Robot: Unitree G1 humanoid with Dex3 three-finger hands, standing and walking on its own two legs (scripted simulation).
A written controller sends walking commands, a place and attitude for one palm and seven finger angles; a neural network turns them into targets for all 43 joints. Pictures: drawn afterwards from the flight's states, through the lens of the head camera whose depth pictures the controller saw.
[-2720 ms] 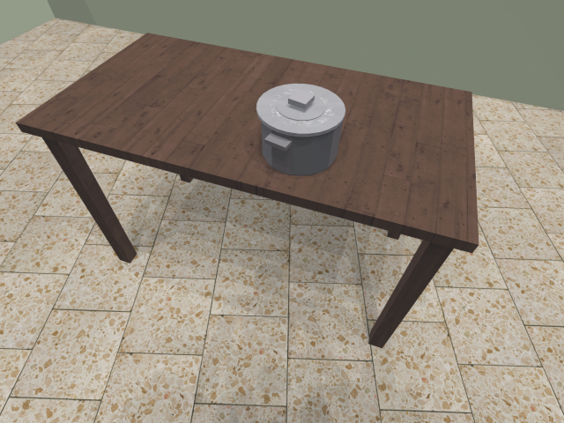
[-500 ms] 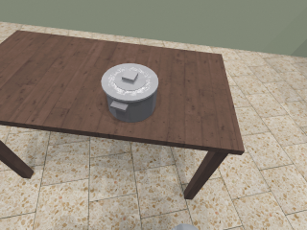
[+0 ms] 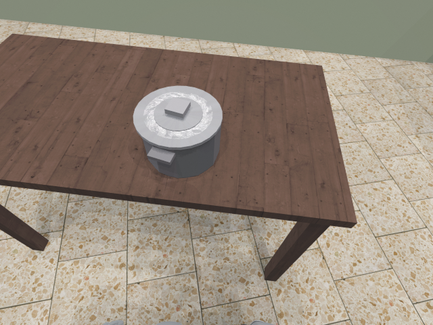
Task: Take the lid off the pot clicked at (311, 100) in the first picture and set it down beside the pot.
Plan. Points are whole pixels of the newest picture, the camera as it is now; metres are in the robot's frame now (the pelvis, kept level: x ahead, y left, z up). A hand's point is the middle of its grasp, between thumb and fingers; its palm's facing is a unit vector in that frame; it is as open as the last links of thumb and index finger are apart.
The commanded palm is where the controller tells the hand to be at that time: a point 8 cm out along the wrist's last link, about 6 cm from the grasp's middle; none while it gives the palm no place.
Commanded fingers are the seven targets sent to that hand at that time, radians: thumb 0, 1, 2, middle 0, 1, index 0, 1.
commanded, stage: come to a stop and stand still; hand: left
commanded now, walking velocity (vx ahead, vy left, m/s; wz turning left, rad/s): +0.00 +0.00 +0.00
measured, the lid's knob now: (177, 107) +0.52 +0.12 +0.08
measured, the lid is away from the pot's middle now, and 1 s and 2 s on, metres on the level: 0.00 0.00 0.00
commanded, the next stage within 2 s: look again from close up in 0.60 s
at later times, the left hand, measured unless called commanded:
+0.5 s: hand out of the picture -0.04 +0.26 -0.16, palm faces -0.01 -0.97 -0.24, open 7.4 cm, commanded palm none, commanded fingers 0.00 0.90 0.90 -0.20 -0.30 -0.20 -0.30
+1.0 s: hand out of the picture +0.00 +0.23 -0.16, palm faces -0.04 -0.98 -0.19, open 7.4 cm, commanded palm none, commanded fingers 0.00 0.90 0.90 -0.20 -0.30 -0.20 -0.30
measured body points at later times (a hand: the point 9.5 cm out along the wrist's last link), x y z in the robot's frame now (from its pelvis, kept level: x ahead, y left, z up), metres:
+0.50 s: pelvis -0.04 +0.07 +0.01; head -0.03 +0.05 +0.45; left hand -0.04 +0.31 -0.14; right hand +0.03 -0.16 -0.15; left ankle -0.01 +0.13 -0.73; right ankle -0.03 -0.06 -0.73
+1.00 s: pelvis -0.01 +0.06 +0.01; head +0.01 +0.06 +0.46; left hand +0.01 +0.28 -0.15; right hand -0.02 -0.16 -0.15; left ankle -0.01 +0.13 -0.73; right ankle -0.03 -0.06 -0.73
